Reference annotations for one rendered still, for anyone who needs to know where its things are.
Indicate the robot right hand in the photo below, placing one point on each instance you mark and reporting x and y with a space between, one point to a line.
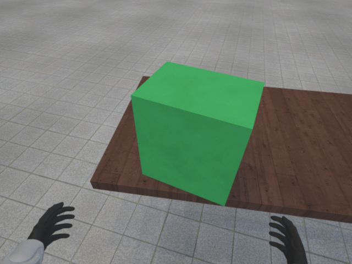
293 250

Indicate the table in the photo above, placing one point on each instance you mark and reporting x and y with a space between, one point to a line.
298 160

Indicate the carton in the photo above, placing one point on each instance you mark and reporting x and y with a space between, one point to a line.
193 126

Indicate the robot left forearm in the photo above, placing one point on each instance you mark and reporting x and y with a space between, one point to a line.
30 251

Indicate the robot left hand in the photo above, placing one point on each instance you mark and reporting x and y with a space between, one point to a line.
45 227

